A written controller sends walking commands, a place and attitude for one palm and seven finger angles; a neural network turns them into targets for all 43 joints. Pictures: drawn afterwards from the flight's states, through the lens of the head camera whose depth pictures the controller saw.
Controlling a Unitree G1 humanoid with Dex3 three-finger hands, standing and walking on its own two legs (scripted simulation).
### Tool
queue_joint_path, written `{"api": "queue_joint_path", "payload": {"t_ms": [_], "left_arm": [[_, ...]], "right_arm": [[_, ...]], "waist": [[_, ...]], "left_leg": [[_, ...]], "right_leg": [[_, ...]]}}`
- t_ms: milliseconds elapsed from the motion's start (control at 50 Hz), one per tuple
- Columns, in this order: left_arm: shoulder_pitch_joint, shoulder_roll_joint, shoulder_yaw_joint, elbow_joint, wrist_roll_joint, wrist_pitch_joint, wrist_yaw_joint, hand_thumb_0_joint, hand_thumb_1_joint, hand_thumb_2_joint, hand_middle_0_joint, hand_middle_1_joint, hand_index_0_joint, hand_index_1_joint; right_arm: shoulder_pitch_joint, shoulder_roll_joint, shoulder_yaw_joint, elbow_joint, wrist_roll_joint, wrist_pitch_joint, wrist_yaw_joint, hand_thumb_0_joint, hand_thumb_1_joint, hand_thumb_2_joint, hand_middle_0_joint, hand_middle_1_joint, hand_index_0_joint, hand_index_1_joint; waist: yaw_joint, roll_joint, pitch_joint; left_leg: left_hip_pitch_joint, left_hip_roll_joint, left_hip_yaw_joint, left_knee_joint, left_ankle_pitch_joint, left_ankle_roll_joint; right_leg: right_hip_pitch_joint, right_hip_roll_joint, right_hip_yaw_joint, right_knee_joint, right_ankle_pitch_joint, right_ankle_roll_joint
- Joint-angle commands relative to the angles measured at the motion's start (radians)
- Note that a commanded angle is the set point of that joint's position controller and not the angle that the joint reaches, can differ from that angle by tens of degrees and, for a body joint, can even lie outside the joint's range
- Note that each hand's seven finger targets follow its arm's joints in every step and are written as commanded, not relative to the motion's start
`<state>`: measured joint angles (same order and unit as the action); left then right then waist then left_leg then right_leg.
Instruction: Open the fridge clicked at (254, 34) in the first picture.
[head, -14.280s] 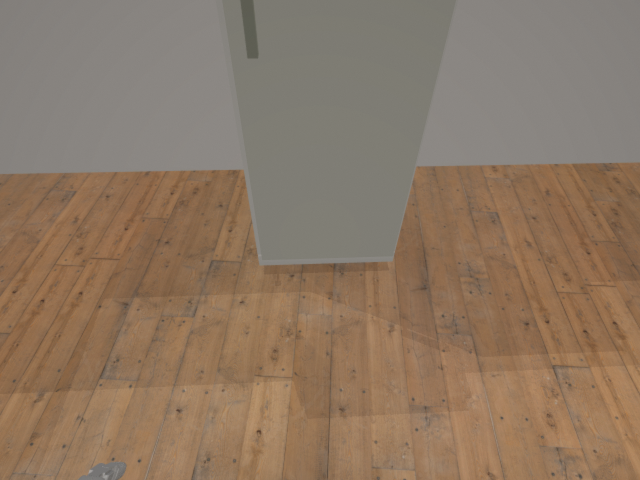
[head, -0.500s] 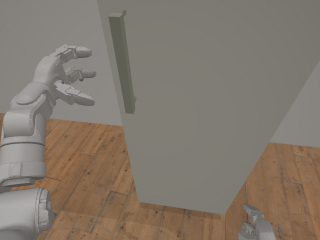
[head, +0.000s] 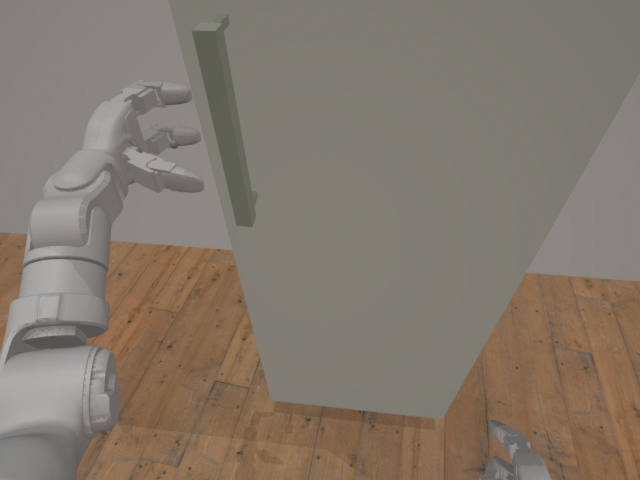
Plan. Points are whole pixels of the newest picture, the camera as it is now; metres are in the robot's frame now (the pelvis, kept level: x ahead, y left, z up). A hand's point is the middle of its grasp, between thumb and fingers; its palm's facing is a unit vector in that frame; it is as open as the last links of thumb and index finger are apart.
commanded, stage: move the hooked fingers beside the handle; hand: left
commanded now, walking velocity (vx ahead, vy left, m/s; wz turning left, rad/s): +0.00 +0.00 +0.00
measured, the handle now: (235, 133) +0.46 +0.13 +0.23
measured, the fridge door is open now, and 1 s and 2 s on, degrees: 0 0 0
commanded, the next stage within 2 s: feel for the door with the fingertips in 0.62 s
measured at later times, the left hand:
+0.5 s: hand (161, 150) +0.41 +0.21 +0.24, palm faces +0.01 -1.00 -0.04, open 14.0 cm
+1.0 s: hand (185, 152) +0.40 +0.18 +0.24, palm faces -0.05 -1.00 -0.02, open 14.0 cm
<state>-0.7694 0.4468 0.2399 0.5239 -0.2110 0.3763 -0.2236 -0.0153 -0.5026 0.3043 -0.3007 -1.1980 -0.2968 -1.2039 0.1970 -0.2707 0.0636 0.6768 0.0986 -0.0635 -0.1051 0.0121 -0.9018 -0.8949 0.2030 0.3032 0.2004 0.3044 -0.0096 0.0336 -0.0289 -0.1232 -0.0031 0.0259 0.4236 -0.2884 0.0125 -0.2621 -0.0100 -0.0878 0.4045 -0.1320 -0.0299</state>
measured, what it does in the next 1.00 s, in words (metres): stands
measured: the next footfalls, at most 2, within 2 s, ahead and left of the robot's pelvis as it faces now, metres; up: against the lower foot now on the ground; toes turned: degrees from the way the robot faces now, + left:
none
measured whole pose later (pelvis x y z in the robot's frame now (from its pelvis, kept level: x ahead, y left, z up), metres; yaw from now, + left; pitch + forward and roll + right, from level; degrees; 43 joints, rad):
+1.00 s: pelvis +0.01 +0.01 +0.00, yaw +0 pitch -1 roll +0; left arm -0.68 0.36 0.20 0.36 -0.22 0.42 -0.18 -0.02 -0.50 0.30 -0.30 -1.20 -0.30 -1.20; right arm 0.20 -0.26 0.06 0.67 0.10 -0.05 -0.09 0.01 -0.90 -0.89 0.20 0.30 0.20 0.30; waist 0.01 0.04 -0.05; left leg -0.09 -0.01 0.03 0.41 -0.30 0.03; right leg -0.24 -0.02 -0.08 0.40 -0.14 -0.01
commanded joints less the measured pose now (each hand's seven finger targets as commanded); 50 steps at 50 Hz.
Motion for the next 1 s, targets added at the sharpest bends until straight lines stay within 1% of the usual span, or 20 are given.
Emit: {"api": "queue_joint_path", "payload": {"t_ms": [0, 120, 180, 220, 300, 380, 420, 460, 500, 540, 600, 660, 700, 740, 820, 840, 880, 900, 940, 980], "left_arm": [[-0.446, 0.260, 0.084, -0.200, 0.002, -0.078, 0.004, 0.000, -0.500, 0.300, -0.300, -1.200, -0.300, -1.200], [-0.422, 0.306, 0.128, -0.236, -0.004, -0.093, -0.008, 0.000, -0.500, 0.300, -0.300, -1.200, -0.300, -1.200], [-0.439, 0.229, 0.058, -0.275, -0.005, -0.088, -0.015, 0.000, -0.500, 0.300, -0.300, -1.200, -0.300, -1.200], [-0.475, 0.223, 0.048, -0.304, -0.011, -0.092, -0.015, 0.000, -0.500, 0.300, -0.300, -1.200, -0.300, -1.200], [-0.440, 0.273, 0.108, -0.313, -0.021, -0.080, -0.009, 0.000, -0.500, 0.300, -0.300, -1.200, -0.300, -1.200], [-0.390, 0.252, 0.094, -0.213, -0.014, -0.049, -0.010, 0.000, -0.500, 0.300, -0.300, -1.200, -0.300, -1.200], [-0.415, 0.279, 0.101, -0.236, -0.008, -0.056, -0.013, 0.000, -0.500, 0.300, -0.300, -1.200, -0.300, -1.200], [-0.435, 0.230, 0.060, -0.239, -0.011, -0.062, -0.019, 0.000, -0.500, 0.300, -0.300, -1.200, -0.300, -1.200], [-0.445, 0.264, 0.082, -0.242, -0.015, -0.076, -0.022, 0.000, -0.500, 0.300, -0.300, -1.200, -0.300, -1.200], [-0.485, 0.218, 0.040, -0.257, -0.020, -0.083, -0.029, 0.000, -0.500, 0.300, -0.300, -1.200, -0.300, -1.200], [-0.466, 0.261, 0.076, -0.228, -0.019, -0.084, -0.024, 0.000, -0.500, 0.300, -0.300, -1.200, -0.300, -1.200], [-0.491, 0.229, 0.052, -0.233, -0.015, -0.085, -0.019, 0.000, -0.500, 0.300, -0.300, -1.200, -0.300, -1.200], [-0.460, 0.276, 0.094, -0.247, -0.013, -0.089, -0.015, 0.000, -0.500, 0.300, -0.300, -1.200, -0.300, -1.200], [-0.453, 0.181, 0.029, -0.292, -0.019, -0.091, -0.021, 0.000, -0.500, 0.300, -0.300, -1.200, -0.300, -1.200], [-0.403, 0.149, 0.028, -0.351, -0.032, -0.066, -0.007, 0.000, -0.500, 0.300, -0.300, -1.200, -0.300, -1.200], [-0.398, 0.105, 0.002, -0.357, -0.034, -0.050, -0.002, 0.000, -0.500, 0.300, -0.300, -1.200, -0.300, -1.200], [-0.388, 0.113, 0.022, -0.338, -0.031, -0.022, 0.020, 0.000, -0.500, 0.300, -0.300, -1.200, -0.300, -1.200], [-0.363, 0.156, 0.060, -0.341, -0.023, -0.014, 0.037, 0.000, -0.500, 0.300, -0.300, -1.200, -0.300, -1.200], [-0.399, 0.102, 0.016, -0.390, -0.014, -0.005, 0.057, 0.000, -0.500, 0.300, -0.300, -1.200, -0.300, -1.200], [-0.396, 0.109, 0.030, -0.407, -0.010, -0.003, 0.075, 0.000, -0.500, 0.300, -0.300, -1.200, -0.300, -1.200]], "right_arm": [[-0.103, -0.141, -0.058, -0.155, -0.007, -0.043, -0.010, 0.000, -0.900, -0.900, 0.200, 0.300, 0.200, 0.300], [-0.093, -0.142, -0.060, -0.164, -0.005, -0.044, -0.011, 0.000, -0.900, -0.900, 0.200, 0.300, 0.200, 0.300], [-0.100, -0.133, -0.058, -0.171, 0.001, -0.047, -0.009, 0.000, -0.900, -0.900, 0.200, 0.300, 0.200, 0.300], [-0.105, -0.133, -0.059, -0.167, 0.001, -0.053, -0.011, 0.000, -0.900, -0.900, 0.200, 0.300, 0.200, 0.300], [-0.110, -0.143, -0.062, -0.157, -0.005, -0.054, -0.012, 0.000, -0.900, -0.900, 0.200, 0.300, 0.200, 0.300], [-0.106, -0.141, -0.057, -0.150, -0.001, -0.045, -0.011, 0.000, -0.900, -0.900, 0.200, 0.300, 0.200, 0.300], [-0.110, -0.145, -0.058, -0.157, -0.002, -0.040, -0.011, 0.000, -0.900, -0.900, 0.200, 0.300, 0.200, 0.300], [-0.114, -0.135, -0.054, -0.163, -0.001, -0.043, -0.011, 0.000, -0.900, -0.900, 0.200, 0.300, 0.200, 0.300], [-0.109, -0.144, -0.059, -0.157, -0.003, -0.042, -0.014, 0.000, -0.900, -0.900, 0.200, 0.300, 0.200, 0.300], [-0.115, -0.131, -0.053, -0.164, -0.001, -0.048, -0.015, 0.000, -0.900, -0.900, 0.200, 0.300, 0.200, 0.300], [-0.109, -0.142, -0.057, -0.152, -0.004, -0.044, -0.017, 0.000, -0.900, -0.900, 0.200, 0.300, 0.200, 0.300], [-0.106, -0.132, -0.053, -0.157, -0.003, -0.049, -0.014, 0.000, -0.900, -0.900, 0.200, 0.300, 0.200, 0.300], [-0.101, -0.141, -0.056, -0.155, -0.007, -0.047, -0.012, 0.000, -0.900, -0.900, 0.200, 0.300, 0.200, 0.300], [-0.114, -0.122, -0.051, -0.172, -0.001, -0.052, -0.007, 0.000, -0.900, -0.900, 0.200, 0.300, 0.200, 0.300], [-0.124, -0.122, -0.053, -0.173, -0.002, -0.053, -0.001, 0.000, -0.900, -0.900, 0.200, 0.300, 0.200, 0.300], [-0.134, -0.116, -0.050, -0.174, -0.002, -0.053, 0.003, 0.000, -0.900, -0.900, 0.200, 0.300, 0.200, 0.300], [-0.134, -0.119, -0.050, -0.162, -0.004, -0.048, 0.003, 0.000, -0.900, -0.900, 0.200, 0.300, 0.200, 0.300], [-0.137, -0.127, -0.053, -0.156, -0.008, -0.042, 0.002, 0.000, -0.900, -0.900, 0.200, 0.300, 0.200, 0.300], [-0.154, -0.109, -0.044, -0.169, -0.007, -0.040, 0.004, 0.000, -0.900, -0.900, 0.200, 0.300, 0.200, 0.300], [-0.155, -0.109, -0.045, -0.165, -0.010, -0.036, 0.005, 0.000, -0.900, -0.900, 0.200, 0.300, 0.200, 0.300]], "waist": [[0.016, -0.031, -0.303], [0.020, -0.028, -0.301], [0.004, 0.011, -0.289], [-0.003, 0.032, -0.290], [0.017, 0.014, -0.317], [0.010, -0.044, -0.248], [0.012, -0.027, -0.271], [0.004, -0.016, -0.265], [0.003, -0.019, -0.269], [-0.006, 0.009, -0.284], [0.002, 0.000, -0.284], [0.000, 0.014, -0.300], [0.016, 0.005, -0.328], [0.013, 0.025, -0.325], [0.026, 0.009, -0.325], [0.025, 0.020, -0.306], [0.025, -0.015, -0.275], [0.035, -0.028, -0.276], [0.030, -0.013, -0.278], [0.033, -0.022, -0.284]], "left_leg": [[-0.056, 0.008, -0.029, -0.066, 0.241, 0.008], [-0.067, 0.011, -0.024, -0.069, 0.251, 0.009], [-0.042, 0.008, -0.024, -0.064, 0.246, 0.009], [-0.020, 0.009, -0.032, -0.066, 0.251, 0.008], [-0.020, 0.008, -0.030, -0.062, 0.279, 0.006], [-0.072, 0.007, -0.027, -0.065, 0.218, 0.010], [-0.065, 0.008, -0.027, -0.065, 0.228, 0.011], [-0.053, 0.007, -0.030, -0.059, 0.240, 0.009], [-0.043, 0.008, -0.032, -0.054, 0.245, 0.009], [-0.029, 0.006, -0.035, -0.053, 0.240, 0.009], [-0.035, 0.008, -0.036, -0.051, 0.239, 0.006], [-0.032, 0.006, -0.041, -0.053, 0.262, 0.004], [-0.023, 0.008, -0.042, -0.052, 0.301, -0.001], [-0.004, 0.010, -0.044, -0.051, 0.336, -0.006], [0.016, 0.015, -0.049, -0.054, 0.383, -0.015], [0.010, 0.011, -0.045, -0.054, 0.374, -0.014], [-0.008, 0.012, -0.044, -0.061, 0.328, -0.012], [-0.009, 0.013, -0.042, -0.065, 0.327, -0.011], [-0.010, 0.011, -0.039, -0.068, 0.330, -0.010], [-0.005, 0.013, -0.038, -0.068, 0.333, -0.011]], "right_leg": [[0.254, -0.018, 0.066, -0.019, 0.137, -0.009], [0.273, -0.018, 0.071, -0.019, 0.164, -0.006], [0.240, -0.011, 0.066, -0.024, 0.155, -0.008], [0.228, -0.010, 0.063, -0.028, 0.150, -0.010], [0.267, -0.014, 0.068, -0.021, 0.185, -0.013], [0.228, -0.014, 0.066, -0.031, 0.123, -0.006], [0.240, -0.019, 0.068, -0.028, 0.129, -0.007], [0.225, -0.015, 0.064, -0.021, 0.145, -0.009], [0.225, -0.015, 0.068, -0.022, 0.148, -0.010], [0.212, -0.015, 0.066, -0.019, 0.142, -0.010], [0.217, -0.017, 0.067, -0.020, 0.136, -0.012], [0.223, -0.014, 0.060, -0.011, 0.160, -0.013], [0.252, -0.014, 0.059, -0.005, 0.194, -0.017], [0.243, -0.011, 0.050, 0.002, 0.222, -0.018], [0.240, -0.004, 0.040, 0.005, 0.240, -0.016], [0.230, -0.004, 0.041, 0.004, 0.234, -0.016], [0.214, -0.002, 0.040, -0.005, 0.195, -0.013], [0.227, -0.003, 0.041, -0.008, 0.188, -0.014], [0.230, -0.005, 0.042, -0.006, 0.187, -0.014], [0.236, -0.002, 0.040, -0.004, 0.193, -0.013]]}}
